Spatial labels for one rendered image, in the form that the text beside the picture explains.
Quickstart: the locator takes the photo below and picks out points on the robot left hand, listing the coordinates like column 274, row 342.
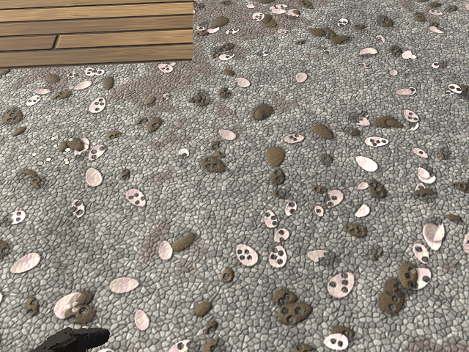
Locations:
column 78, row 340

